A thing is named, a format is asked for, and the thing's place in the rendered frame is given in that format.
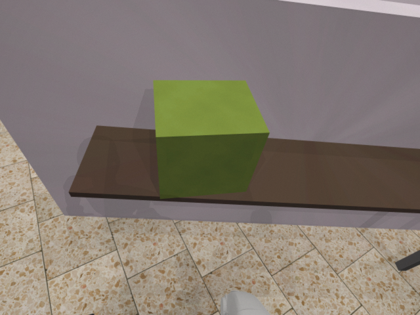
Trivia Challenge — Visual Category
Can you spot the right robot thigh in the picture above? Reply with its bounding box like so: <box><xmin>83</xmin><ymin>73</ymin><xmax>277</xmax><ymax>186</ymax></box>
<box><xmin>220</xmin><ymin>291</ymin><xmax>270</xmax><ymax>315</ymax></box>

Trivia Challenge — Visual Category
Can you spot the table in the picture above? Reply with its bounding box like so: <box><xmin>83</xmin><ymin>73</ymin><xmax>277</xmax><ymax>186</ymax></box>
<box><xmin>69</xmin><ymin>125</ymin><xmax>420</xmax><ymax>271</ymax></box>

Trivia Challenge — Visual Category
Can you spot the carton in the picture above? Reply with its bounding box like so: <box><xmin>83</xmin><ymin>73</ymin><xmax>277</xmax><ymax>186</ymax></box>
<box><xmin>153</xmin><ymin>80</ymin><xmax>270</xmax><ymax>199</ymax></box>

